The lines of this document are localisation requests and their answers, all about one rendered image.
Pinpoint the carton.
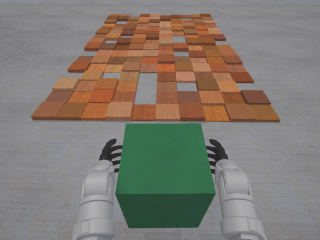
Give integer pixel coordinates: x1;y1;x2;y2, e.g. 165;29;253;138
115;123;216;229

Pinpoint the robot left forearm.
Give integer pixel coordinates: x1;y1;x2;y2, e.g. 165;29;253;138
71;160;115;240

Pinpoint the right robot hand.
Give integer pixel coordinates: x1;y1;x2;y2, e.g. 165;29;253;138
206;139;228;174

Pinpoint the left robot hand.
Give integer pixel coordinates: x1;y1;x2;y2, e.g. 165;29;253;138
99;138;123;173

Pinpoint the robot right forearm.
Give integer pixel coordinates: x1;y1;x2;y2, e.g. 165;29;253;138
214;159;267;240

